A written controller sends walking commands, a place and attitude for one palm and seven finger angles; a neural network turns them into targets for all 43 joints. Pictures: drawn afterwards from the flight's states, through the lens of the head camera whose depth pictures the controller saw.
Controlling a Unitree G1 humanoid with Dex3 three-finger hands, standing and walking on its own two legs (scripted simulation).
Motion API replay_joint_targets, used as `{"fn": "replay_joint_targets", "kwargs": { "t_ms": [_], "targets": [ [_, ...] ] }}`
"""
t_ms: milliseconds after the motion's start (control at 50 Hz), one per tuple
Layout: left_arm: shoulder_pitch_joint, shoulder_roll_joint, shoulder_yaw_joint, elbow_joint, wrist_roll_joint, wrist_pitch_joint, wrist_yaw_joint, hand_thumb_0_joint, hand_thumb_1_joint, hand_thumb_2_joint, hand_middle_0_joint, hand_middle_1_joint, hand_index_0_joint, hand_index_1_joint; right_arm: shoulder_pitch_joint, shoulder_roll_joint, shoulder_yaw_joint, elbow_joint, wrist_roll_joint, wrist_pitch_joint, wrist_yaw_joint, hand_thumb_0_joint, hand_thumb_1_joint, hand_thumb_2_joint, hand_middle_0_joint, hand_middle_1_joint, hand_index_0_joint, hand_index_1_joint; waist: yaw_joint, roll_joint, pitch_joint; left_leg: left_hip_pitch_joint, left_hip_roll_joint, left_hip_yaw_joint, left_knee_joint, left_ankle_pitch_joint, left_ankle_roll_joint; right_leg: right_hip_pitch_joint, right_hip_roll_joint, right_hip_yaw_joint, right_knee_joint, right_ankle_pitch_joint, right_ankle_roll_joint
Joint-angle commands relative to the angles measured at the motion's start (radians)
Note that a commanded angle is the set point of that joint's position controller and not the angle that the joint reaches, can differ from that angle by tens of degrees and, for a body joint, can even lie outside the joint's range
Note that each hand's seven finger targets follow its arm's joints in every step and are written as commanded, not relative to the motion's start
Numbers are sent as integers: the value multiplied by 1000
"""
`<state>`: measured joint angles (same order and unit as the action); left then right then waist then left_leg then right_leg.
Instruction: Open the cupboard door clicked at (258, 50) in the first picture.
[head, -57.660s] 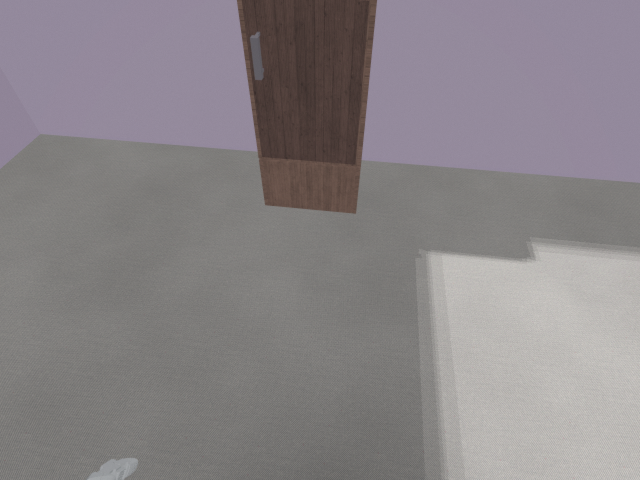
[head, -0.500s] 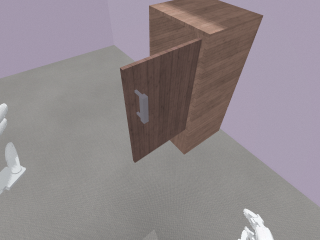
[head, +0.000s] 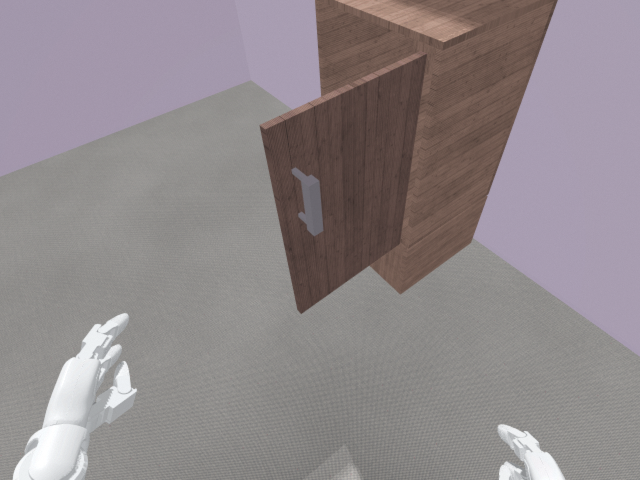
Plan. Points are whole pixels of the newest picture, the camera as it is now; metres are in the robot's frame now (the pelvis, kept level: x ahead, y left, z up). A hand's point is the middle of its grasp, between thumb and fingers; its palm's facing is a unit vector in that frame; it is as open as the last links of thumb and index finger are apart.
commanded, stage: let the arm hang, fingers relaxed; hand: left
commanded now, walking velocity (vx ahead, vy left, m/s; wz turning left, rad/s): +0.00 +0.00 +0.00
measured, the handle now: (306, 201) +0.61 +0.07 -0.05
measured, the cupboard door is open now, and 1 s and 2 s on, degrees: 92 92 92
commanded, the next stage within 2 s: look to check the result in 0.98 s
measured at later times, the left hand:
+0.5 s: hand out of the picture -0.03 +0.19 -0.16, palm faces +0.03 -0.96 -0.26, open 7.3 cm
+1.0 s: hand out of the picture +0.00 +0.16 -0.16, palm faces +0.04 -0.98 -0.18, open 7.3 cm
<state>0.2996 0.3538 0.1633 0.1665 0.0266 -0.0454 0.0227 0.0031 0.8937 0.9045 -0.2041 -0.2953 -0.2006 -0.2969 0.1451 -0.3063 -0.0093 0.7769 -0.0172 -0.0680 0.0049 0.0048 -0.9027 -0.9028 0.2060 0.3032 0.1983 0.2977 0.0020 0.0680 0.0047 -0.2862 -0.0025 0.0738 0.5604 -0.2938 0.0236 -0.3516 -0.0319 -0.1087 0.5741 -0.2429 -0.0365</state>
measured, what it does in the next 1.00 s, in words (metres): stands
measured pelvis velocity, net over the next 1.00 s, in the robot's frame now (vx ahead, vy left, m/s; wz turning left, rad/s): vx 0.00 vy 0.00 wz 0.00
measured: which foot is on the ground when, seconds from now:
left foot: down 0.00-1.00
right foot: down 0.00-1.00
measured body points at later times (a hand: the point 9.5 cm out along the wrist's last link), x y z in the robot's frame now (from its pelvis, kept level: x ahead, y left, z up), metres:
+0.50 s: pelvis -0.02 -0.01 +0.01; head +0.00 -0.02 +0.46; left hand -0.03 +0.24 -0.14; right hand -0.04 -0.23 -0.16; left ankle +0.00 +0.10 -0.73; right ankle +0.04 -0.10 -0.73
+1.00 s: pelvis +0.00 +0.00 +0.01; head +0.01 +0.00 +0.46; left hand +0.00 +0.22 -0.15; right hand -0.02 -0.20 -0.15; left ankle +0.00 +0.10 -0.73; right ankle +0.04 -0.10 -0.73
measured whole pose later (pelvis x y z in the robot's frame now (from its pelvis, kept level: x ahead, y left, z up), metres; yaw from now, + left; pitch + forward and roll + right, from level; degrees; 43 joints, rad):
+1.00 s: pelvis +0.00 +0.00 +0.01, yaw +0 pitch -2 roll +0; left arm 0.27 0.13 0.01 1.15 0.01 -0.01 0.03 0.01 0.92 0.90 -0.20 -0.29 -0.20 -0.30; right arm 0.31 -0.11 0.01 1.14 -0.03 0.00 -0.03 0.00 -0.91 -0.90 0.20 0.30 0.19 0.30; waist 0.00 0.00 0.03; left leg -0.15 0.00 0.06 0.40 -0.22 0.02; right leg -0.21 -0.02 -0.12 0.41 -0.17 -0.03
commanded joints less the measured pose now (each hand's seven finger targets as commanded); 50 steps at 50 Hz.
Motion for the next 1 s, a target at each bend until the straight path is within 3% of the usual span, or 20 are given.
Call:
{"fn": "replay_joint_targets", "kwargs": {
  "t_ms": [0, 20, 60, 140, 200, 260, 300, 320, 380, 420, 500, 540, 600, 860, 980],
  "targets": [
    [-4, 65, -67, 229, 15, 23, -26, 0, 900, 900, -200, -300, -200, -300, -2, -144, -41, -51, -5, 9, -4, 0, -900, -900, 200, 300, 200, 300, 3, -266, -116, -47, 121, -164, -83, 263, 36, 175, -86, 142, -68, 172, -26],
    [-29, 70, -75, 291, 14, 26, -23, 0, 900, 900, -200, -300, -200, -300, 9, -125, -37, -33, -4, 22, -4, 0, -900, -900, 200, 300, 200, 300, -5, -293, -114, -12, 89, -142, -63, 203, 24, 139, -118, 172, -107, 143, -42],
    [-71, 58, -100, 410, 5, 36, -17, 0, 900, 900, -200, -300, -200, -300, 37, -84, -19, 16, -9, 47, -5, 0, -900, -900, 200, 300, 200, 300, -21, -242, -107, 47, 54, -109, -59, 134, 10, 101, -155, 201, -168, 79, -58],
    [-78, 25, -127, 588, -4, 44, -7, 0, 900, 900, -200, -300, -200, -300, 22, -47, 1, 95, -13, 65, -8, 0, -900, -900, 200, 300, 200, 300, -6, 41, -62, 33, 89, -134, -172, 114, 10, 136, -98, 164, -188, -15, -18],
    [-38, -6, -119, 699, -5, 40, -2, 0, 900, 900, -200, -300, -200, -300, 47, -21, 0, 147, -14, 71, -16, 0, -900, -900, 200, 300, 200, 300, 4, 96, -45, -11, 84, -127, -212, 0, 3, 194, -92, 159, -233, -48, -17],
    [-42, -7, -122, 773, -8, 41, -2, 0, 900, 900, -200, -300, -200, -300, 108, -5, -5, 197, -12, 83, -18, 0, -900, -900, 200, 300, 200, 300, -2, 67, -4, -25, 76, -120, -221, -81, 3, 178, -98, 162, -285, -129, -18],
    [-45, -11, -123, 807, -9, 40, -2, 0, 900, 900, -200, -300, -200, -300, 143, 1, -9, 225, -13, 88, -19, 0, -900, -900, 200, 300, 200, 300, -8, 18, 38, -22, 73, -118, -221, -93, 5, 139, -100, 168, -313, -182, -20],
    [-45, -11, -122, 825, -9, 40, -1, 0, 900, 900, -200, -300, -200, -300, 163, 4, -11, 235, -11, 89, -20, 0, -900, -900, 200, 300, 200, 300, -9, -34, 50, -12, 78, -118, -221, -86, 7, 122, -98, 160, -321, -193, -17],
    [-37, -34, -126, 866, -12, 41, 1, 0, 900, 900, -200, -300, -200, -300, 214, 24, -10, 272, -12, 90, -23, 0, -900, -900, 200, 300, 200, 300, -13, -88, 64, -6, 75, -112, -217, -77, 12, 106, -100, 162, -333, -218, -14],
    [-30, -37, -123, 886, -12, 41, 3, 0, 900, 900, -200, -300, -200, -300, 229, 28, -10, 287, -11, 88, -26, 0, -900, -900, 200, 300, 200, 300, -12, -88, 83, 8, 77, -108, -220, -61, 14, 82, -97, 153, -332, -217, -15],
    [-12, -58, -124, 915, -14, 42, 6, 0, 900, 900, -200, -300, -200, -300, 256, 54, -4, 314, -11, 80, -29, 0, -900, -900, 200, 300, 200, 300, -8, -113, 60, -2, 83, -112, -237, -37, 17, 127, -94, 144, -305, -160, -11],
    [-2, -66, -125, 926, -15, 41, 8, 0, 900, 900, -200, -300, -200, -300, 258, 67, -2, 322, -10, 79, -29, 0, -900, -900, 200, 300, 200, 300, -6, -91, 63, 4, 81, -110, -238, -20, 18, 127, -95, 140, -299, -143, -11],
    [9, -79, -127, 937, -15, 40, 10, 0, 900, 900, -200, -300, -200, -300, 268, 83, 1, 335, -9, 76, -31, 0, -900, -900, 200, 300, 200, 300, -3, -109, 67, 3, 81, -107, -244, 5, 16, 140, -94, 135, -286, -107, -9],
    [34, -122, -134, 960, -15, 31, 16, 0, 900, 900, -200, -300, -200, -300, 253, 112, 4, 353, -5, 62, -41, 0, -900, -900, 200, 300, 200, 300, 0, -18, 73, 29, 98, -111, -265, 94, 8, 182, -90, 115, -255, 56, -5],
    [36, -127, -136, 962, -15, 31, 15, 0, 900, 900, -200, -300, -200, -300, 249, 106, 3, 351, -5, 64, -41, 0, -900, -900, 200, 300, 200, 300, -5, -50, 86, 42, 98, -109, -270, 74, 6, 166, -87, 115, -262, 39, -2]
  ]
}}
